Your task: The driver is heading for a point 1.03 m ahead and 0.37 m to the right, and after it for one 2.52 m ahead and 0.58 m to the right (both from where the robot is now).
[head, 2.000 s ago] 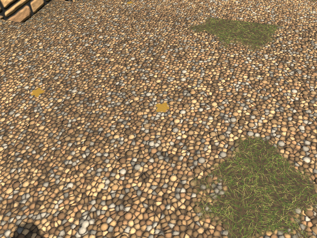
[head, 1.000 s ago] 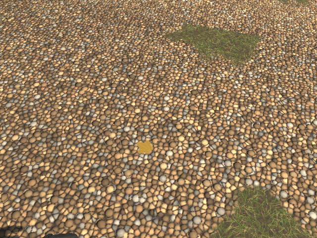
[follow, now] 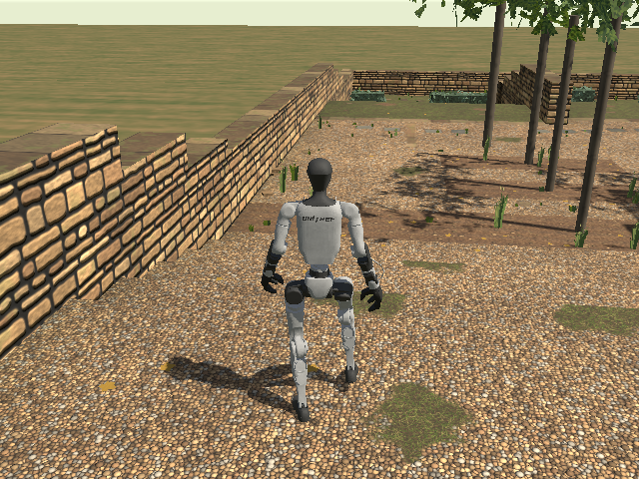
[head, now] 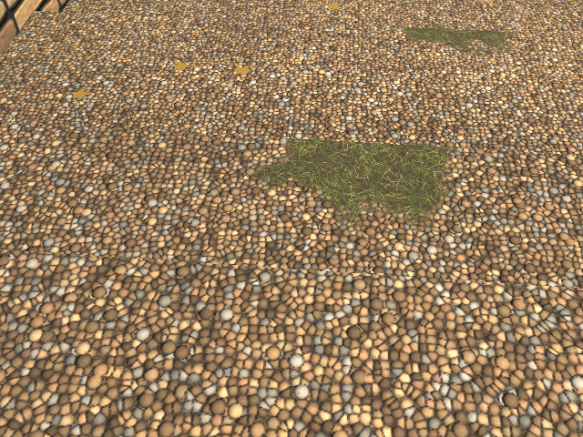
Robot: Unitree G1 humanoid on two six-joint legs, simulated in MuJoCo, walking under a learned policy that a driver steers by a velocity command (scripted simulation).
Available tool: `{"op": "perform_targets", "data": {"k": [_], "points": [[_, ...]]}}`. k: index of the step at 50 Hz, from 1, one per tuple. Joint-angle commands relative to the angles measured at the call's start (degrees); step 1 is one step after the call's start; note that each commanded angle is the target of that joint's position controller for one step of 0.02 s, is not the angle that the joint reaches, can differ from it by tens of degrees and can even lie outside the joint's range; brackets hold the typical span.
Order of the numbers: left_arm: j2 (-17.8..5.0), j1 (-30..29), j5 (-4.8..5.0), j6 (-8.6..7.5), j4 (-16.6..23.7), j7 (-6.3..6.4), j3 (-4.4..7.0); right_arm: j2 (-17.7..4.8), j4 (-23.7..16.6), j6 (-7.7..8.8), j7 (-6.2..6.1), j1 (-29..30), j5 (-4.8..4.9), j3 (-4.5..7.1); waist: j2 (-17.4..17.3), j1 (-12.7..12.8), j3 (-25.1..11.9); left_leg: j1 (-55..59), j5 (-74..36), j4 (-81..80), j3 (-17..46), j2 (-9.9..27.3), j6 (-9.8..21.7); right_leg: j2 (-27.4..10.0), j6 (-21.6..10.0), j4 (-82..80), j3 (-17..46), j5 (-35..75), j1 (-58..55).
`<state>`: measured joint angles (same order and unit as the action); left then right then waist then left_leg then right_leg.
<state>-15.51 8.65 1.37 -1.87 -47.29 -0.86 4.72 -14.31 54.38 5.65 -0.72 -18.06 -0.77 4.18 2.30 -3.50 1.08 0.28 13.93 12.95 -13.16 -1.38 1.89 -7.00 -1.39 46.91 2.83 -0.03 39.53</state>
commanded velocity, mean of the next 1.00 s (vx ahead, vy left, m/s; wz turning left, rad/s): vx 0.40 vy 0.00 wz -0.58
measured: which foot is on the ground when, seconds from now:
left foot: down 0.00-0.20, up 0.22-0.64, down 0.66-1.00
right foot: up 0.00-0.16, down 0.18-0.66, up 0.68-1.00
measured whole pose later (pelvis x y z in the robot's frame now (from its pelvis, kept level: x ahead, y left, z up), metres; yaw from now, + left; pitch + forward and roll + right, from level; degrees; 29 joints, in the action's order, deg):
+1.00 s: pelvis +0.51 -0.08 +0.01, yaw -35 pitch +3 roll +2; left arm -15.9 9.5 -3.5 -3.3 -42.5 -5.3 1.6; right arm -18.0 43.1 6.6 -2.1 -12.0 -3.6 5.2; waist 1.1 -2.5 0.3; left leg -8.5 6.8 12.3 -14.2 0.8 2.2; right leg -4.9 1.7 45.0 -1.5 -15.7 30.9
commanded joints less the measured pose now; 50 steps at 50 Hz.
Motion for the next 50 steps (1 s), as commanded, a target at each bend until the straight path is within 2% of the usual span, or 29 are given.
{"op": "perform_targets", "data": {"k": [1,4,6,8,9,10,11,12,13,14,15,16,18,21,24,27,30,32,33,34,35,36,37,38,39,41,44,47,50], "points": [[-0.81,-6.77,-0.17,-0.66,5.78,-1.22,-0.56,-9.78,-3.19,0.05,-0.62,0.76,0.59,2.09,-3.92,-0.7,4.63,-0.27,-19.41,-5.49,3.71,17.15,6.89,-0.02,-0.66,-5.84,-2.8,2.36,1.81],[-1.12,-10.02,0.03,-0.59,8.41,-2.34,-0.64,-10.62,-2.67,-1.28,-0.57,-0.91,1.34,2.47,-4.48,-0.98,5.33,5.43,-26.25,-1.8,1.68,18.69,6.19,1.39,-2.23,-9.07,-5.61,-2.65,2.31],[-2.69,-8.5,0.14,-0.4,9.34,-2.8,0.11,-12.21,-3.26,-2.03,-0.78,0.39,1.75,2.87,-6.47,1.33,2.81,7.05,-43.62,4.25,-0.04,18.87,5.04,4.57,-4.22,-9.74,-8.69,-7.81,-3.48],[-6.29,0.81,0.46,-0.13,7.87,-2.71,2.1,-13.81,-4.0,-2.95,-1.09,2.01,2.13,3.24,-8.26,7.28,-3.13,5.89,-58.08,18.65,-1.21,17.97,3.68,9.19,-7.08,-10.5,-11.16,-11.91,-16.51],[-9.74,10.34,0.46,-0.03,5.41,-1.93,4.09,-13.53,-4.5,-3.02,-1.16,3.12,2.38,2.97,-6.62,12.42,-7.93,-0.81,-52.59,31.66,-2.23,15.61,1.53,11.04,-9.45,-15.38,-9.87,-7.55,-31.35],[-15.34,16.23,0.29,0.55,3.92,-0.53,5.62,-8.94,-6.0,-2.28,-0.98,1.69,0.26,1.53,4.13,12.37,-12.3,-17.86,-17.94,50.6,-1.73,11.65,-1.18,0.19,-13.07,-15.77,7.33,-5.2,-47.94],[-18.62,13.2,0.0,-0.41,5.86,-0.87,5.55,-3.43,-9.36,0.0,-0.16,-1.54,0.46,-0.37,12.83,6.33,-19.87,-39.23,20.79,67.95,9.56,-1.04,-3.7,-12.12,-25.09,-25.82,42.35,-16.4,-62.58],[-13.05,14.57,-0.43,-1.12,6.08,-1.35,3.86,-8.56,-10.52,2.25,0.68,6.25,2.76,0.59,3.91,10.62,-19.19,-45.72,18.36,69.82,18.63,1.65,-2.14,-12.02,-22.05,-30.91,41.84,-16.87,-62.2],[-10.56,12.67,-0.49,-1.82,5.7,-1.4,3.17,-8.94,-11.69,3.16,1.05,9.14,3.99,0.7,2.59,9.61,-11.94,-48.1,13.41,66.65,18.06,3.93,-0.57,-10.31,-19.79,-30.78,33.13,-13.15,-56.06],[-1.5,17.28,-5.57,-4.89,-0.73,-1.41,0.18,-4.99,-9.16,3.06,2.15,3.79,-6.71,-1.49,-3.79,8.0,-4.58,-46.2,7.43,62.31,22.55,6.21,0.29,-4.96,-15.34,-28.86,23.59,-19.57,-47.21],[-0.71,15.25,-5.43,-5.85,-1.07,-1.6,-0.27,-2.33,-9.62,2.6,1.94,2.82,-8.1,-2.1,-0.57,6.07,-1.15,-44.98,4.32,58.42,21.32,7.0,0.64,-2.25,-14.74,-29.94,19.58,-18.3,-40.8],[-1.7,10.36,-4.96,-5.75,0.0,-1.73,-0.55,-2.29,-10.48,2.08,2.05,2.94,-7.48,-2.37,1.14,3.22,-0.96,-41.75,1.51,56.74,20.33,8.05,0.59,-1.73,-14.48,-31.43,17.64,-16.41,-34.51],[-3.59,6.31,-4.74,-6.27,2.06,-2.25,-0.61,-5.89,-10.99,0.59,2.15,3.92,-4.11,-2.09,-0.72,2.27,-2.49,-39.06,-0.57,56.07,18.91,8.25,-0.92,-1.52,-16.09,-33.3,16.03,-12.54,-26.32],[-5.24,7.03,-5.68,-7.45,2.52,-3.34,-0.83,-4.85,-12.96,-0.6,0.91,8.47,-3.81,-3.53,-1.17,2.98,-1.28,-38.12,-6.66,44.86,17.28,8.61,-4.58,-0.11,-16.64,-34.14,13.48,-3.69,-21.61],[-7.3,10.56,-4.98,-7.15,1.68,-5.03,-0.18,-2.39,-14.81,-1.94,1.4,14.79,-3.14,-5.23,0.07,4.96,-0.43,-28.8,-13.07,29.42,13.1,5.9,-5.24,2.81,-15.21,-32.19,9.67,4.59,-17.46],[-8.46,16.66,-5.43,-6.05,0.25,-6.18,0.87,-4.17,-15.42,-1.76,2.17,18.92,-2.94,-5.45,0.81,7.48,0.66,-30.44,-14.26,21.31,12.84,4.14,-4.45,-1.06,-16.0,-29.63,15.2,6.65,-26.27],[-7.94,15.94,-5.51,-5.15,0.02,-5.38,1.22,-5.71,-15.75,-0.83,1.39,20.97,-2.29,-5.32,1.9,6.62,0.84,-31.3,-12.38,16.01,14.29,3.83,-1.52,-4.3,-13.77,-27.2,20.02,7.43,-35.43],[-8.16,12.73,-5.67,-4.99,0.92,-4.81,1.26,-10.03,-13.31,0.71,0.6,12.44,0.06,-3.44,0.68,1.61,-3.7,-14.24,-19.13,14.21,12.32,2.74,3.37,0.99,-7.82,-19.41,16.85,18.21,-32.14],[-4.24,11.72,-5.32,-5.42,2.78,-4.42,-0.12,-12.29,-10.83,1.94,0.25,1.66,0.66,-2.66,-4.96,-1.93,-14.79,4.87,-32.33,17.09,16.85,8.68,10.35,8.38,-3.02,-6.1,12.1,15.0,-26.06],[3.67,22.34,-6.03,-6.55,4.47,-3.74,-2.28,-15.99,-9.16,2.0,0.36,-9.32,-0.47,-1.77,-21.02,0.24,-30.9,32.06,-53.4,14.84,41.34,27.5,28.44,19.45,2.5,12.47,6.57,-26.64,-8.6],[-1.63,18.11,-4.44,-6.25,4.32,-4.0,-1.04,-13.07,-7.61,1.24,0.69,-11.96,-2.28,-1.87,-13.2,-3.31,-25.25,30.17,-45.42,8.97,49.49,31.45,26.34,16.16,2.75,26.02,6.43,-38.32,2.59],[-3.56,13.32,-3.81,-5.28,4.94,-3.09,-0.37,-12.99,-8.66,1.47,0.53,-5.95,-1.9,-1.06,-7.88,-1.58,-12.69,16.24,-40.22,8.0,39.54,28.33,19.66,11.11,1.91,30.46,5.8,-33.63,4.27],[-4.8,13.26,-4.18,-4.54,3.97,-1.48,-0.02,-9.54,-10.42,1.05,0.15,2.57,-1.15,-1.8,-5.8,1.95,-7.71,3.51,-40.52,5.9,30.0,25.19,16.01,6.53,1.78,28.19,3.87,-29.63,-0.07],[-4.08,14.2,-5.54,-4.16,3.5,-0.61,-0.14,-5.82,-11.56,0.7,-0.25,5.85,-0.81,-2.89,-6.82,4.38,-7.75,-2.67,-45.25,3.95,24.45,22.4,14.69,3.77,2.19,22.99,4.23,-27.83,-5.21],[-2.99,11.89,-6.46,-3.97,4.16,-0.64,-0.83,-4.26,-12.78,0.5,-0.87,8.58,-0.96,-3.04,-7.46,5.35,-6.85,-6.35,-46.07,1.89,20.5,20.81,13.67,2.3,3.24,20.35,2.71,-28.9,-7.81],[-1.36,10.59,-5.78,-3.39,4.51,-1.96,-1.55,-6.96,-14.14,1.04,-2.21,10.06,-1.62,-1.34,-7.14,5.18,-8.9,-8.13,-42.64,-0.8,14.34,17.98,13.93,2.63,5.1,17.21,-1.03,-26.62,-11.38],[-2.12,8.93,-4.92,-2.89,5.16,-4.24,-1.95,-12.78,-15.04,1.94,-2.38,10.71,-2.08,1.84,-6.3,5.01,-6.64,-12.77,-38.29,-3.48,6.92,16.13,13.87,2.66,5.72,7.23,-5.23,-18.67,-14.8],[-2.67,6.65,-4.89,-1.8,6.36,-4.76,-2.7,-13.23,-15.53,2.09,-1.67,9.37,-2.83,3.25,-6.2,4.15,-5.16,-7.81,-37.47,-3.97,7.6,20.53,14.69,0.47,3.38,0.02,-2.81,-14.99,-11.72],[-4.63,5.97,-4.72,-1.15,6.5,-4.43,-2.25,-12.73,-17.13,2.14,-1.41,10.41,-3.0,3.92,-6.56,3.62,-5.29,-2.86,-31.93,-3.53,6.87,22.53,14.09,-0.28,2.03,-3.61,-1.95,-13.93,-10.54]]}}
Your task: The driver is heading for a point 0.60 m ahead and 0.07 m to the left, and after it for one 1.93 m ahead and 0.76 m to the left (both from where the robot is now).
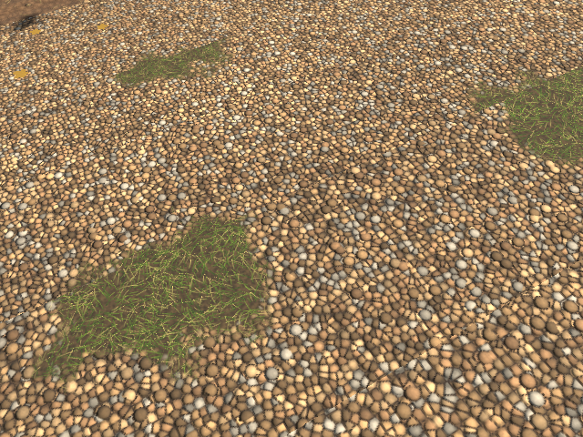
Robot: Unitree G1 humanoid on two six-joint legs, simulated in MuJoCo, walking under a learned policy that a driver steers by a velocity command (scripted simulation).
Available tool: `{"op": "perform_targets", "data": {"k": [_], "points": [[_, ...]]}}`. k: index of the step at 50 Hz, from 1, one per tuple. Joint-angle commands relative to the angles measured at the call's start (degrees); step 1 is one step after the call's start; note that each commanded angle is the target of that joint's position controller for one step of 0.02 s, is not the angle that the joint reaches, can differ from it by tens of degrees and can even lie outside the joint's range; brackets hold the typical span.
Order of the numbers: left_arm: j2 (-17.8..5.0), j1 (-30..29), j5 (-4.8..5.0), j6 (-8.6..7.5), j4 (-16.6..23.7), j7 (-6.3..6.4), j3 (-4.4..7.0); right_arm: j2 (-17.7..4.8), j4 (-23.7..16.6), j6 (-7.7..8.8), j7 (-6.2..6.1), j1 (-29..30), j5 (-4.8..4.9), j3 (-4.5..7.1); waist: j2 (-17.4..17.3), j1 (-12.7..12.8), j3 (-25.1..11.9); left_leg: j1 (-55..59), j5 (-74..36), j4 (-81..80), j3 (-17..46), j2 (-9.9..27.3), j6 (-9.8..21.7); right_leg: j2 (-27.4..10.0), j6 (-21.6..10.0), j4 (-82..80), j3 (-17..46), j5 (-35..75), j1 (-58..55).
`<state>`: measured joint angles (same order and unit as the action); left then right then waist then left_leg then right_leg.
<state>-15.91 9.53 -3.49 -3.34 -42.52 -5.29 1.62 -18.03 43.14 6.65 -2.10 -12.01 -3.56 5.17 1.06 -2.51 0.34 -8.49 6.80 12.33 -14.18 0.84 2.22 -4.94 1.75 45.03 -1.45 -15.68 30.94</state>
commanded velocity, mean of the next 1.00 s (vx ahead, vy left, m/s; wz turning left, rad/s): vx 0.18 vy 0.00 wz -0.17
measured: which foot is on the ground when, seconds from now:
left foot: down 0.00-0.16, up 0.18-0.46, down 0.48-1.00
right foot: up 0.00-0.14, down 0.16-0.74, up 0.76-1.00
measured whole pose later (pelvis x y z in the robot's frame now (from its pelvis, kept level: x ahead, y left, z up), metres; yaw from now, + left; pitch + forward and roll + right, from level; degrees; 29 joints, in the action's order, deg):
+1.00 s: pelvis +0.18 -0.06 -0.02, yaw -8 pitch +0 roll +1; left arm -16.0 6.3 -1.6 0.0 -39.5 -3.3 2.3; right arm -16.5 49.2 2.1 1.6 -25.7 -1.9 2.6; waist 0.6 -3.8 2.4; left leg 2.1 21.1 19.6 -3.7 1.7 -1.3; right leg -1.6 -2.1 40.8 -2.3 -11.7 29.0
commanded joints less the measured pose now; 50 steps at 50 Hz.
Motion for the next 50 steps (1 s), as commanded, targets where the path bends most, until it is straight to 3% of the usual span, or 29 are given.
{"op": "perform_targets", "data": {"k": [1,4,6,8,9,10,11,13,14,18,21,23,25,26,27,28,30,33,34,35,36,37,38,39,40,42,46,49,50], "points": [[-4.62,4.27,0.1,0.46,2.0,0.09,1.02,-9.04,-6.33,1.01,-0.14,4.43,-0.09,3.13,-5.4,2.18,-4.52,7.19,-22.12,-2.65,7.31,20.28,13.14,-2.15,-1.36,-2.86,1.95,1.28,-2.05],[-5.39,1.38,0.6,0.14,2.92,0.23,1.65,-9.65,-6.52,0.24,-0.56,3.05,0.38,3.77,-5.4,0.61,-3.79,10.79,-15.01,-0.91,6.29,20.11,10.91,-1.0,-2.18,-8.13,0.92,0.53,-2.74],[-6.42,0.76,1.73,-1.07,3.24,0.46,2.52,-9.5,-5.9,-0.7,-0.45,3.96,1.27,3.61,-4.71,1.86,-3.54,9.32,-9.46,3.04,5.25,18.24,8.37,2.23,-4.32,-16.98,-0.76,7.28,-8.03],[-9.14,2.67,2.8,-2.79,3.25,0.96,4.05,-5.88,-4.36,-1.67,0.95,2.69,1.83,2.07,-2.09,3.9,-7.08,3.34,-5.74,10.07,2.87,13.51,3.52,3.29,-9.23,-23.33,0.69,25.54,-21.45],[-15.77,6.07,3.42,-3.28,3.74,2.41,5.73,0.15,-6.77,-1.69,1.08,-2.01,1.72,0.19,9.33,1.77,-16.19,-6.2,11.22,22.06,-3.34,5.67,-3.37,-9.72,-21.42,-20.13,15.69,56.93,-37.32],[-16.85,12.49,2.28,-3.89,3.23,3.22,6.29,-0.31,-8.79,-0.58,1.29,1.36,0.99,-0.4,9.19,6.0,-17.25,-20.04,34.38,32.09,4.59,1.06,-5.92,-17.72,-28.57,-22.33,29.42,54.77,-44.53],[-15.55,13.23,0.76,-5.19,1.26,4.1,6.74,-1.07,-8.14,-0.58,2.24,5.19,0.4,-0.84,4.06,7.2,-10.65,-27.55,35.95,36.06,11.75,2.76,-5.46,-15.95,-24.78,-22.74,26.03,49.58,-42.39],[-11.52,8.73,3.03,-4.78,2.17,4.26,5.79,-5.57,-5.21,-1.35,1.73,3.12,-0.07,0.59,5.35,5.13,-9.05,-28.53,31.92,42.15,12.91,5.32,-6.71,-12.43,-20.26,-22.64,18.19,49.05,-37.57],[-9.72,6.0,4.13,-4.31,3.0,4.05,5.22,-5.23,-4.58,-1.61,1.52,2.29,0.42,0.34,5.62,3.61,-7.39,-24.77,29.36,43.82,13.79,5.83,-7.02,-11.45,-18.56,-23.87,15.8,48.95,-31.0],[-9.67,-5.67,2.82,-3.2,8.31,3.01,4.72,-3.9,-0.59,-2.27,3.16,-5.87,1.45,-0.08,3.39,-2.6,-6.21,-10.11,12.72,42.41,12.93,4.29,-7.87,-6.88,-15.62,-27.4,8.05,40.66,-12.79],[-8.54,-4.74,3.26,-3.0,7.96,1.77,4.25,-1.55,0.09,-2.76,4.83,-5.28,2.14,-1.41,2.25,-0.43,-4.8,-8.08,10.57,30.05,13.5,6.09,-8.81,-7.16,-13.98,-23.27,9.44,29.86,-14.18],[-6.91,-4.45,4.37,-2.03,6.94,-0.58,3.36,-0.94,0.89,-2.29,5.49,-5.6,3.93,-2.07,-0.71,-0.67,-4.0,-3.33,-1.17,17.27,12.06,6.25,-8.46,-6.0,-12.27,-19.02,10.84,18.85,-13.42],[-3.42,2.71,4.26,-1.03,5.09,-2.03,2.16,-3.81,-1.66,-1.35,4.95,-1.56,4.71,-1.9,-1.79,3.1,-5.62,-2.03,-11.34,15.65,12.6,7.83,-3.72,-0.08,-6.82,-18.2,10.75,0.53,-14.44],[-7.05,8.81,3.25,-0.79,4.64,-1.01,3.53,-8.61,-3.3,-1.07,4.81,2.99,3.92,-1.07,-4.16,8.02,-3.99,-8.21,0.32,14.21,15.03,8.36,2.62,3.26,-6.41,-19.54,7.77,-8.85,-16.66],[-12.34,6.08,1.9,-0.93,5.24,0.66,5.13,-10.93,-2.77,-1.4,4.42,2.43,2.21,0.43,-2.36,6.33,-2.21,-14.4,21.57,11.93,14.92,6.73,4.84,4.05,-7.89,-18.25,6.16,-16.48,-18.89],[-12.88,4.34,0.87,-1.42,5.94,2.12,5.45,-10.84,-2.32,-1.27,3.91,2.24,2.09,0.67,-1.5,6.2,0.24,-20.15,27.98,9.38,16.06,6.44,5.59,1.85,-10.18,-19.03,8.44,-20.3,-21.09],[-9.79,3.76,1.28,-2.73,6.16,3.65,4.32,-5.03,-3.48,-0.76,2.39,4.65,2.17,-1.04,2.6,6.21,1.42,-18.37,21.17,12.7,14.29,4.76,5.38,-2.83,-14.36,-25.2,15.59,-21.11,-21.72],[-6.16,-0.41,2.1,-2.64,7.49,3.91,3.04,-2.24,-2.58,0.5,2.11,-1.11,1.49,-2.06,3.81,2.28,1.17,-10.02,14.5,18.48,10.19,1.53,5.24,-7.05,-17.09,-28.99,20.85,-16.34,-20.34],[-6.61,-0.42,1.85,-2.2,7.28,4.06,3.12,-2.2,-2.45,0.82,2.36,-2.53,1.41,-2.0,3.2,1.68,1.24,-7.13,13.59,17.46,9.43,0.85,5.33,-6.56,-16.72,-28.1,19.44,-13.86,-19.78],[-7.05,-0.21,2.6,0.4,4.92,4.71,3.21,-1.22,-1.15,-1.72,3.49,-6.69,2.68,-1.87,10.31,-0.5,-2.43,-3.68,-0.03,16.5,10.89,2.13,3.21,0.1,-9.95,-18.4,10.18,11.5,-22.17],[-5.26,0.85,2.69,1.37,5.92,4.89,2.83,-5.01,-0.45,-2.98,3.81,-9.24,2.61,-1.07,2.7,0.44,-4.98,0.88,-7.95,15.97,13.29,4.08,2.56,3.94,-6.92,-11.31,4.12,16.3,-21.24],[-5.22,1.04,2.34,1.89,6.34,5.02,2.82,-7.55,0.16,-3.85,3.76,-12.39,2.95,-0.35,-5.06,-0.43,-5.85,8.65,-12.33,14.52,18.78,7.57,3.28,6.28,-4.89,-3.91,0.8,11.66,-13.22],[-4.75,-0.79,1.9,2.16,7.25,4.87,2.65,-10.41,1.1,-4.79,3.53,-17.26,3.46,0.51,-13.3,-3.22,-3.91,17.51,-16.9,11.67,26.85,13.27,5.96,8.5,-3.3,1.89,-2.22,-1.16,0.38],[-5.44,-5.14,1.46,2.92,8.36,4.78,2.83,-10.9,2.48,-5.37,3.29,-22.29,3.25,0.69,-15.66,-6.5,0.37,20.39,-21.8,8.08,34.49,19.91,10.38,7.62,-3.39,10.54,-1.33,-18.97,11.43],[-5.38,-7.6,1.92,3.39,8.86,4.78,2.97,-10.87,2.94,-5.38,2.88,-23.91,2.78,0.69,-10.62,-6.8,4.15,21.87,-21.03,6.54,36.36,22.16,12.95,5.08,-3.64,16.07,1.8,-20.88,18.33],[-4.44,-8.05,3.27,3.23,8.79,4.02,2.41,-8.06,2.19,-5.15,2.61,-17.57,2.59,-0.26,-7.22,-2.98,6.84,16.75,-11.32,2.57,32.08,20.35,11.71,1.69,-3.8,15.46,2.83,-13.2,18.06],[-2.81,-5.99,2.43,3.15,7.04,1.96,1.56,-6.2,0.95,-4.17,3.07,-7.35,3.09,-1.0,-10.47,1.37,6.42,1.57,-5.07,-1.51,17.83,10.55,6.15,3.14,-2.86,-0.07,-2.01,2.36,-0.44],[-4.23,-5.44,2.34,3.47,6.65,2.35,1.87,-8.42,1.96,-3.87,3.14,-8.51,3.4,-0.19,-9.56,1.74,5.08,-2.08,-3.06,-0.88,17.51,11.72,5.52,4.57,-3.82,-7.2,-3.1,5.63,-10.86],[-1.13,-0.46,0.07,0.96,4.85,0.92,-0.26,-6.07,0.51,-1.35,5.04,-4.91,-3.05,-1.59,-3.46,4.36,7.35,-11.61,16.38,-4.47,22.02,18.27,8.54,0.4,-5.43,-2.13,6.58,11.96,-15.11]]}}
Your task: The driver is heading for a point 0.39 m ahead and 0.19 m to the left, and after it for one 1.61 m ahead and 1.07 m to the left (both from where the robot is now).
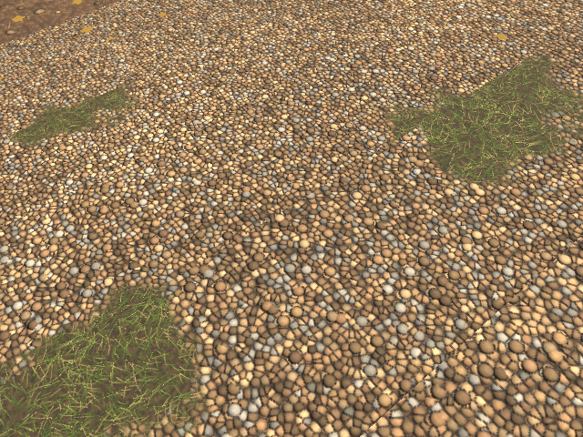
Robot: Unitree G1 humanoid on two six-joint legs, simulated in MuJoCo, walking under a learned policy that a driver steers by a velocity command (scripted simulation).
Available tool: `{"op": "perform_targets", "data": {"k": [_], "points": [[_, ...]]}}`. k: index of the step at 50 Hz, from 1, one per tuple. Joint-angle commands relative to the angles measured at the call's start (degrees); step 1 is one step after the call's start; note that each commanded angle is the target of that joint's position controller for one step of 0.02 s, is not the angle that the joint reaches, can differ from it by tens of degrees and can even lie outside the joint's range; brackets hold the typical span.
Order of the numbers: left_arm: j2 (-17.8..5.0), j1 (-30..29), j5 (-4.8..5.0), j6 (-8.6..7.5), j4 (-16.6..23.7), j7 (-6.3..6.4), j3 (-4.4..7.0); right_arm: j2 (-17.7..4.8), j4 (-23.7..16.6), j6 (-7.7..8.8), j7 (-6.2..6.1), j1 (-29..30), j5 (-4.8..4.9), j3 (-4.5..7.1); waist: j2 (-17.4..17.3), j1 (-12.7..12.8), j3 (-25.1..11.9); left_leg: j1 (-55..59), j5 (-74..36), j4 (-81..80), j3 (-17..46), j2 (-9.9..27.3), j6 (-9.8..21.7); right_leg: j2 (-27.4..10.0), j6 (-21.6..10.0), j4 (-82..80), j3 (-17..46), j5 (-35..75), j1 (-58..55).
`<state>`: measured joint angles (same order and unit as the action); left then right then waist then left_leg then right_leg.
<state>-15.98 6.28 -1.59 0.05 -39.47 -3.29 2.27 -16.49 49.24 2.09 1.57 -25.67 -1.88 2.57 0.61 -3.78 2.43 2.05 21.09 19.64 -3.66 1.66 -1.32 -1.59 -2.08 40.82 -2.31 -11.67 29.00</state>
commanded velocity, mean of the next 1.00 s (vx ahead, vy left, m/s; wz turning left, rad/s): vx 0.37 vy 0.00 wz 0.48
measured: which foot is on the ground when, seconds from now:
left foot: down 0.00-0.08, up 0.10-0.72, down 0.74-1.00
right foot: up 0.00-0.04, down 0.06-0.76, up 0.78-1.00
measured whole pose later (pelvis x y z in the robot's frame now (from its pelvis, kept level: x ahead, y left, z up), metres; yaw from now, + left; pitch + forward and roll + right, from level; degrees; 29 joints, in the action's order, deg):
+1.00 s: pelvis +0.53 +0.10 -0.18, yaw +32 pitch +2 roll +1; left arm -16.4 2.5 -2.0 -5.9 -40.0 -2.4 0.0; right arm -15.5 49.6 5.8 3.6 -23.9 -4.1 3.3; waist 0.6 -3.3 0.3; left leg -17.8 12.5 28.0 1.2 -3.9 3.4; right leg -6.5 2.4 57.8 4.3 -13.0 41.5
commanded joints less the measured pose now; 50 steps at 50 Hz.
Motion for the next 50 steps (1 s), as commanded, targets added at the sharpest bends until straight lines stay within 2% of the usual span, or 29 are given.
{"op": "perform_targets", "data": {"k": [1,3,4,5,6,7,9,11,14,17,19,23,24,25,28,31,34,36,37,38,39,40,42,44,45,46,47,48,50], "points": [[-3.87,5.88,-2.38,-3.76,1.23,-1.0,0.2,-8.39,-7.54,4.09,1.65,15.75,-3.5,1.55,-3.97,9.31,5.71,-21.66,5.83,-9.88,10.95,16.38,12.84,-1.92,-2.22,0.21,5.76,3.53,-13.44],[-8.89,8.41,-1.97,-5.82,0.09,-0.02,2.37,-7.56,-6.08,4.59,1.5,11.49,-1.95,1.17,-0.29,8.98,0.99,-20.59,0.97,2.96,7.89,9.91,11.78,0.83,-2.81,-4.07,0.85,0.02,-23.62],[-10.51,16.06,-2.0,-6.54,-1.91,1.12,3.07,-4.04,-4.55,4.66,1.69,7.1,-3.1,0.23,6.34,10.98,-4.88,-24.52,-3.91,20.92,4.41,3.06,8.09,-2.88,-6.25,-6.25,6.63,2.36,-34.99],[-13.09,27.55,-1.68,-6.42,-2.26,1.42,2.4,3.01,-6.61,5.44,3.05,-1.76,-4.17,-1.9,20.68,10.58,-19.86,-38.16,13.24,40.14,5.96,-7.68,5.29,-16.93,-20.04,-20.53,38.08,-10.55,-53.87],[-8.21,28.91,-2.56,-7.12,-3.53,1.38,1.12,-1.6,-6.66,5.99,3.67,7.15,-2.98,-0.85,13.13,13.79,-5.34,-51.22,8.74,51.21,13.39,-6.24,6.76,-16.53,-16.82,-28.59,47.39,-26.4,-44.78],[-7.13,23.5,-1.33,-7.67,-4.31,1.27,0.84,-3.02,-6.56,6.55,2.25,9.48,-1.69,-0.23,9.97,10.72,0.42,-53.61,2.37,56.22,14.2,-3.45,8.09,-17.98,-14.51,-28.33,41.11,-29.89,-35.5],[-1.14,18.15,-1.14,-7.48,-4.92,2.4,-1.51,-2.73,-6.35,6.6,0.04,8.71,-1.96,-0.73,3.05,5.46,-2.08,-46.58,-5.0,57.1,12.69,2.2,9.16,-17.7,-13.41,-27.21,29.27,-11.45,-25.04],[2.91,12.38,-2.2,-7.14,-4.2,4.02,-2.97,0.15,-6.25,5.18,0.91,9.5,-2.68,-1.73,1.33,2.31,-2.52,-40.44,-9.1,51.34,12.47,5.48,7.81,-15.79,-11.1,-30.34,19.04,1.96,-19.11],[-0.37,12.38,-2.85,-7.84,-5.05,5.56,-2.06,1.5,-9.27,4.34,2.91,16.83,-1.94,-1.81,-0.69,3.97,-2.81,-36.74,-11.8,37.17,7.09,4.91,3.58,-10.39,-9.53,-32.41,3.73,13.63,-17.51],[-2.76,20.08,-6.34,-7.43,-8.2,4.86,-1.06,3.46,-8.0,4.09,5.81,11.71,-2.78,-2.64,1.12,4.27,-3.04,-36.64,-21.95,44.22,7.03,4.0,2.37,-12.0,-11.2,-25.61,-1.35,26.56,-18.38],[-0.76,22.23,-5.08,-7.64,-8.8,4.77,-1.83,1.1,-10.0,4.28,5.49,16.63,-3.35,-1.7,-0.38,5.74,-1.21,-47.22,-26.58,38.38,7.84,4.63,3.72,-12.04,-11.43,-23.41,-0.93,23.38,-26.25],[3.13,37.24,-4.66,-7.26,-17.31,5.63,-3.14,3.97,-11.25,3.95,3.33,24.46,-2.09,-2.39,0.44,11.46,4.46,-69.79,-35.09,23.91,13.5,6.91,4.23,-17.01,-9.83,-20.09,3.95,16.34,-49.26],[3.58,33.94,-3.94,-7.41,-16.16,5.59,-3.43,3.46,-10.55,4.04,3.52,27.2,-1.39,-2.33,-2.77,11.59,4.25,-61.08,-44.36,14.09,10.39,6.69,4.96,-11.56,-8.31,-19.13,-2.21,10.41,-41.51],[2.75,31.82,-4.97,-7.38,-15.24,4.52,-3.88,5.15,-10.78,3.07,4.05,25.98,-1.69,-2.85,0.98,10.59,3.06,-46.72,-50.89,14.28,5.33,5.34,5.22,-9.18,-8.5,-20.09,-6.16,6.79,-29.58],[3.01,30.92,-5.57,-7.28,-16.85,3.25,-4.72,2.83,-11.46,0.81,4.94,25.13,-1.94,-2.28,-1.15,8.2,8.5,-36.76,-49.03,16.91,5.81,6.45,6.05,-11.09,-7.75,-19.45,-6.91,4.11,-18.9],[0.64,36.22,-2.28,-7.8,-20.53,6.65,-3.95,1.9,-12.26,0.37,5.07,30.67,-3.14,-2.44,-3.72,11.93,9.85,-42.89,-41.55,4.17,3.94,6.74,4.18,-9.36,-3.66,-13.99,-7.39,10.2,-33.86],[0.47,38.69,-2.34,-6.48,-21.29,8.45,-4.06,2.03,-8.9,-0.05,4.37,28.54,-3.48,-2.52,-3.82,12.37,8.24,-37.79,-44.65,-1.87,2.57,6.98,2.86,-8.92,-0.81,-7.77,-7.31,13.23,-37.18],[-1.53,37.61,-2.04,-5.32,-20.0,7.94,-3.36,-1.52,-2.6,-0.09,2.58,17.54,-3.8,-0.69,-5.74,8.75,3.42,-23.88,-43.91,-2.94,0.32,4.41,1.59,-7.9,1.87,2.7,-7.44,15.26,-34.98],[-2.12,34.66,-3.06,-4.44,-19.44,6.45,-3.26,-4.51,2.25,0.62,1.49,3.04,-3.54,1.26,-6.69,2.38,0.31,-4.74,-54.87,-4.61,0.23,4.51,4.29,-7.7,4.65,14.62,-7.92,10.68,-24.79],[-2.66,30.31,-1.82,-3.95,-15.71,3.49,-3.65,-10.01,5.73,0.77,-0.28,-12.76,-2.93,3.18,-12.7,-5.34,-10.07,26.6,-70.3,-1.89,-1.72,5.04,10.03,-0.91,9.28,30.2,-11.57,4.8,-6.85],[6.49,41.5,-4.46,-4.23,-14.18,-0.69,-6.94,-17.2,8.15,0.05,-0.3,-24.74,0.63,5.48,-23.9,-2.44,-39.64,67.82,-108.46,29.8,17.34,20.93,32.2,2.51,13.29,67.91,-3.26,-38.22,11.59],[-1.81,26.34,-1.59,-4.79,-12.34,-2.77,-4.53,-12.22,10.34,0.78,0.43,-31.15,-2.74,4.51,-7.28,-12.59,-39.45,66.05,-111.29,26.71,25.24,22.45,31.94,2.53,14.35,80.05,2.69,-38.13,25.73],[-5.78,7.64,1.11,-8.18,-2.21,-0.67,-2.74,-9.58,2.17,2.28,-1.43,-8.84,-1.1,4.05,2.19,-6.48,-21.03,31.95,-78.58,16.14,26.77,22.43,28.42,-3.92,11.62,69.07,6.18,-36.98,34.0],[-6.82,8.36,-1.09,-7.47,-1.22,2.48,-1.82,-7.18,-0.39,3.17,0.37,-0.15,-2.94,3.04,3.19,4.01,-4.54,-10.63,-74.53,6.45,22.47,21.92,28.06,-7.4,10.11,57.97,4.34,-39.81,18.82],[-2.53,12.2,-0.62,-6.58,-0.43,3.25,-2.93,-7.18,-1.71,3.72,1.36,4.67,-1.95,3.18,-1.22,9.41,-1.42,-25.49,-66.96,2.04,19.19,19.13,26.85,-6.55,8.3,52.08,4.52,-36.49,10.08],[0.53,16.4,-1.46,-6.42,-1.87,3.58,-3.84,-3.33,-4.73,5.55,1.16,11.32,-0.71,1.22,-2.39,10.78,0.88,-37.87,-57.57,-4.11,17.09,15.15,24.06,-6.92,6.09,38.21,7.82,-21.2,4.06],[-1.32,20.37,-0.9,-6.12,-3.45,2.46,-2.74,-6.17,-7.66,6.8,1.59,15.69,-0.23,1.78,-2.36,12.38,0.07,-44.92,-50.28,-4.2,12.43,9.46,20.94,-5.15,4.38,22.68,6.27,-4.79,-5.34],[-1.27,21.96,-0.51,-5.2,-5.25,0.82,-2.35,-10.58,-9.97,6.75,1.83,18.98,-1.61,2.87,-2.25,13.63,-0.56,-48.4,-42.89,-2.89,9.11,5.21,17.97,-3.46,3.36,11.15,2.69,7.14,-13.14],[1.45,17.48,-0.09,-3.59,-4.77,-0.82,-3.22,-11.14,-10.66,5.88,2.59,15.97,-2.79,3.3,-6.63,11.44,-1.02,-46.44,-40.7,-3.04,12.85,6.32,16.95,-1.82,2.69,6.57,2.51,16.31,-16.54]]}}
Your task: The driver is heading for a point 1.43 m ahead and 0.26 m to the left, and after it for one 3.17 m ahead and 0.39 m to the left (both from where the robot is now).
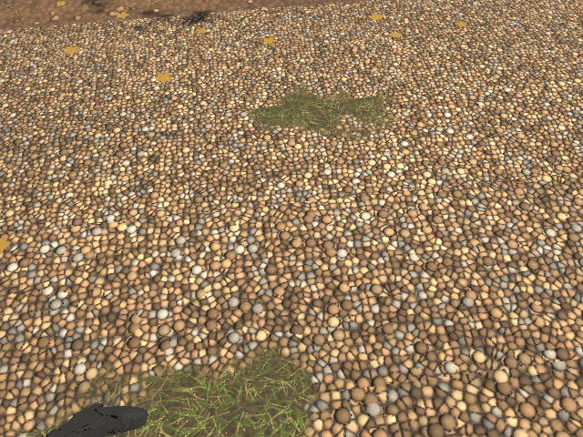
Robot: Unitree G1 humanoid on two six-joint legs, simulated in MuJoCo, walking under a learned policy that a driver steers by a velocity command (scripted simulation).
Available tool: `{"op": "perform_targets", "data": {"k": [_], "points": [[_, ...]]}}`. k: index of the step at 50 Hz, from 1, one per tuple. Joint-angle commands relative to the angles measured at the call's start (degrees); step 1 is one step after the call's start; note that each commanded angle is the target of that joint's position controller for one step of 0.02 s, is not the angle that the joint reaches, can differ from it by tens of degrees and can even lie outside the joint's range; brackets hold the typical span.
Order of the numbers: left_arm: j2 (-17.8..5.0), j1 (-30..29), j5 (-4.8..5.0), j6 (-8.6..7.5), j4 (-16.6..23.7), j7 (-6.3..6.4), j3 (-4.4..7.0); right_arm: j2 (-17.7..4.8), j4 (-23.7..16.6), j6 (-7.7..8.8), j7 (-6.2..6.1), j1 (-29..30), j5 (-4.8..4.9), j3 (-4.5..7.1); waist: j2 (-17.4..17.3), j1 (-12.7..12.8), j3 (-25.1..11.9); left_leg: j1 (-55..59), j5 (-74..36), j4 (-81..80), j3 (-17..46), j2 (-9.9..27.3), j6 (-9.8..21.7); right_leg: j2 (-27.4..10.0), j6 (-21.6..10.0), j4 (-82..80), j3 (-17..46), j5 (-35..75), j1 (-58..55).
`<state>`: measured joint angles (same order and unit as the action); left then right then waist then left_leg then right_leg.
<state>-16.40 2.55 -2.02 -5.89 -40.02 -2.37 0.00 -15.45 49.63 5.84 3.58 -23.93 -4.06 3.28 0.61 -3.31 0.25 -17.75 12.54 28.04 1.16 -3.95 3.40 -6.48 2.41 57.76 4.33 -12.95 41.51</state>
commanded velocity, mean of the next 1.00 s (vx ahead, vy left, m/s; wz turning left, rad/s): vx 0.02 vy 0.00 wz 0.51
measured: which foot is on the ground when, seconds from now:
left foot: down 0.00-0.12, up 0.14-0.48, down 0.50-1.00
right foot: up 0.00-0.08, down 0.10-0.52, up 0.54-0.88, down 0.90-1.00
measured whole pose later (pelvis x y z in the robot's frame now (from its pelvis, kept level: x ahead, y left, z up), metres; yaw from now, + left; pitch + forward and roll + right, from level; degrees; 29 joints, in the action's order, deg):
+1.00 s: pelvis +0.12 -0.07 +0.00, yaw +31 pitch +1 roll -1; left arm -17.0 10.4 0.1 -4.1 -42.8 -3.4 1.9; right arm -16.5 36.8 1.7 4.8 -13.3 -0.9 2.5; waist -0.1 0.8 2.5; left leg -11.7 18.1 29.4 7.4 -1.3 -1.5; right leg -0.1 -1.6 27.9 -3.7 -12.7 16.0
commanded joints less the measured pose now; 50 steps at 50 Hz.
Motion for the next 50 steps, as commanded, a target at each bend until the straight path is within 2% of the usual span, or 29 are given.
{"op": "perform_targets", "data": {"k": [1,3,4,5,6,7,8,10,12,14,17,21,25,26,27,28,29,30,32,35,38,41,43,45,46,47,48,49,50], "points": [[0.6,20.0,0.96,2.56,-4.12,-1.19,-0.67,-11.97,-11.58,1.83,0.96,12.93,0.52,2.96,-6.29,10.12,0.57,-23.13,-26.86,-10.28,9.74,12.26,11.44,3.72,-0.62,-14.21,-3.19,19.06,-30.08],[-4.97,17.71,0.38,1.56,-3.84,0.79,1.19,-9.93,-12.83,1.34,1.76,13.29,1.23,2.93,-3.79,9.41,-0.9,-15.98,-19.41,-5.8,13.4,12.3,9.83,3.93,0.02,-20.01,-2.51,18.44,-31.72],[-7.55,15.44,-0.26,0.59,-2.46,1.61,2.25,-8.15,-12.41,1.5,2.1,11.73,1.18,2.39,-3.53,8.8,-2.07,-12.69,-17.17,-2.21,15.63,12.01,7.44,2.7,-2.19,-20.86,-2.09,17.46,-32.69],[-10.88,16.59,-0.16,-0.65,-1.93,2.22,3.44,-5.53,-12.34,1.74,2.63,10.13,1.39,1.49,0.07,9.81,-4.56,-10.58,-14.51,3.67,14.95,8.58,3.24,0.03,-6.94,-25.12,-1.36,27.2,-36.49],[-18.43,16.89,0.6,-1.78,-0.12,2.94,5.34,-0.29,-13.38,1.16,2.06,0.98,2.1,0.7,13.68,5.23,-14.45,-12.37,1.2,16.24,7.06,-0.98,-3.35,-12.95,-21.44,-32.72,12.08,54.2,-48.16],[-18.14,15.62,-0.06,-1.89,1.75,2.65,5.38,-0.98,-14.29,1.03,0.8,-1.71,1.44,0.44,19.62,3.58,-20.07,-21.52,29.4,27.36,2.19,-4.05,-6.21,-23.18,-31.54,-37.08,26.7,45.89,-53.96],[-13.59,14.09,-0.27,-2.12,2.12,3.15,4.81,-5.94,-12.99,0.01,-0.42,1.64,1.02,1.58,10.89,5.0,-13.13,-22.73,27.33,35.03,4.55,0.46,-6.53,-20.19,-26.17,-39.52,24.53,28.95,-44.89],[-7.77,4.85,2.93,-0.76,4.28,3.63,3.64,-8.25,-10.94,-1.85,-2.95,2.18,0.45,2.18,9.01,1.79,-10.31,-16.56,18.7,39.24,2.02,4.11,-7.89,-13.98,-17.39,-45.07,14.16,4.24,-32.84],[-8.5,0.0,2.18,-0.59,6.35,4.67,4.26,-5.29,-10.6,-2.07,-2.49,1.04,0.09,0.87,7.11,-0.48,-6.09,-7.9,12.78,44.03,-1.49,4.56,-7.63,-10.41,-15.83,-47.8,4.95,8.78,-22.6],[-9.14,-0.77,0.81,-1.2,7.09,5.86,5.09,-3.61,-10.8,-2.64,-0.33,2.24,1.66,0.07,2.64,0.52,-4.66,-4.62,8.59,33.87,-4.38,5.37,-7.07,-6.95,-12.96,-49.02,-2.88,6.49,-23.29],[-11.92,8.31,0.73,-0.78,5.01,6.74,7.09,-6.67,-13.11,-3.21,2.05,8.42,1.86,0.82,5.49,7.02,-3.53,-6.45,9.43,19.71,-4.05,7.07,-6.43,-11.71,-14.08,-47.9,-0.64,0.88,-33.7],[-12.13,9.72,0.45,-0.25,4.05,5.95,7.78,-7.91,-13.24,-3.13,1.16,9.77,1.25,1.6,6.75,7.99,-2.63,-4.07,7.89,7.18,-4.4,6.05,-1.72,-15.83,-14.85,-48.13,2.51,-7.08,-37.63],[-9.52,5.44,-1.23,1.27,2.3,5.09,5.78,-8.12,-14.2,-1.77,1.71,7.69,3.54,3.51,4.59,3.71,-4.2,12.99,-11.51,-10.86,-4.63,3.92,6.86,-14.02,-9.17,-40.92,-5.02,-4.64,-29.97],[-5.78,8.14,-1.5,1.48,3.51,4.75,4.89,-11.35,-15.33,-1.39,0.68,6.57,3.72,4.41,-3.91,4.99,-6.85,19.95,-21.59,-12.47,7.84,13.11,14.68,-7.58,-4.45,-29.68,-12.67,-8.37,-23.91],[-6.24,6.52,-1.05,0.55,5.73,5.08,5.1,-16.47,-16.71,-0.69,-0.03,4.9,3.37,5.76,-8.96,3.04,-4.43,23.61,-21.44,-15.0,27.51,25.78,24.64,1.51,0.72,-18.27,-13.32,-17.19,-10.18],[-7.41,5.4,-0.88,0.13,4.0,4.8,5.23,-15.6,-15.23,0.58,-1.0,4.62,0.68,5.98,-3.87,1.87,0.1,21.04,-11.48,-16.67,25.02,24.83,21.12,1.92,0.61,-11.69,-4.3,-17.98,-3.89],[-9.47,4.98,-0.59,0.41,3.16,4.82,6.08,-13.93,-14.42,1.22,-1.33,5.65,0.41,5.72,-5.4,2.72,1.11,20.45,-10.86,-16.35,19.86,21.57,17.14,2.26,0.43,-7.35,-3.06,-16.23,-2.17],[-11.29,6.09,-1.39,0.48,2.51,4.85,7.07,-11.62,-14.8,1.2,-1.17,6.56,1.5,4.65,-6.67,3.81,-0.11,20.22,-15.48,-15.75,17.84,20.04,15.9,2.69,0.47,-4.23,-2.72,-15.42,-2.56],[-9.73,6.47,-1.99,1.08,2.32,4.4,6.54,-10.07,-15.53,0.68,-0.73,9.31,2.94,3.61,-7.79,5.77,-0.62,15.35,-21.02,-15.6,14.5,17.95,13.91,2.88,0.04,-0.79,-2.6,-12.53,-6.59],[-7.25,9.21,-0.78,2.31,0.58,3.12,5.77,-11.25,-17.31,0.32,0.11,11.03,2.07,3.81,-6.25,6.06,-0.58,12.34,-21.06,-15.49,12.56,15.87,13.2,4.0,0.88,-6.33,-3.58,-4.0,-11.42],[-6.49,8.77,-0.42,3.58,-0.01,1.64,5.07,-11.1,-17.29,-0.08,0.79,9.04,2.09,3.89,-6.24,3.72,0.05,13.11,-18.77,-12.77,13.54,16.6,12.9,3.67,1.61,-14.28,-3.82,-3.32,-14.2],[-6.78,6.81,0.05,3.17,0.41,1.04,4.48,-11.55,-16.61,-1.15,1.42,6.92,2.47,3.96,-6.01,1.27,-0.07,14.63,-18.27,-9.36,16.7,18.25,13.29,3.64,1.48,-21.54,-4.73,-2.85,-15.44],[-6.83,6.92,0.89,2.32,0.15,0.88,4.24,-10.8,-16.75,-1.98,1.74,8.95,3.16,3.28,-4.84,2.38,-0.8,12.27,-16.48,-6.63,17.41,17.26,11.91,4.29,0.6,-28.32,-6.26,2.87,-20.55],[-6.47,5.76,1.86,1.61,0.5,0.38,3.68,-8.65,-16.44,-2.65,2.33,11.37,3.25,1.81,-4.23,4.21,-1.7,6.94,-15.68,-4.68,17.42,13.93,8.42,4.25,-2.24,-34.53,-6.09,14.27,-29.71],[-8.51,6.35,1.98,1.17,1.73,0.46,4.07,-7.63,-16.43,-3.04,2.1,10.54,3.31,1.41,-2.67,4.71,-4.61,5.58,-12.31,-2.47,15.72,10.44,4.7,0.89,-5.93,-34.12,-3.96,24.18,-34.26],[-13.88,5.51,2.39,0.17,3.22,0.51,4.82,-4.96,-17.01,-3.15,1.69,4.72,3.32,0.52,6.69,1.51,-9.95,1.78,1.69,2.43,7.63,2.41,-2.3,-8.35,-16.98,-35.59,6.03,37.04,-41.69],[-12.15,4.78,1.75,-0.04,3.02,-0.32,4.46,-6.17,-16.49,-3.27,1.18,5.32,2.62,0.67,5.41,1.65,-8.77,0.38,11.19,3.58,5.39,1.88,-5.85,-10.98,-20.14,-35.58,10.72,32.87,-40.13],[-10.04,3.35,2.29,0.26,2.41,-1.48,3.93,-7.49,-16.0,-4.03,0.54,6.87,3.04,0.96,1.81,1.16,-6.39,3.44,9.79,2.29,4.87,3.9,-6.78,-8.49,-16.37,-35.4,8.29,22.74,-35.3],[-7.7,0.39,3.15,0.66,2.46,-3.06,3.07,-6.6,-14.53,-4.57,0.16,5.37,4.03,0.45,0.51,-0.24,-3.52,6.01,3.96,-1.02,4.45,4.93,-6.99,-4.47,-11.41,-34.86,4.34,15.43,-30.77]]}}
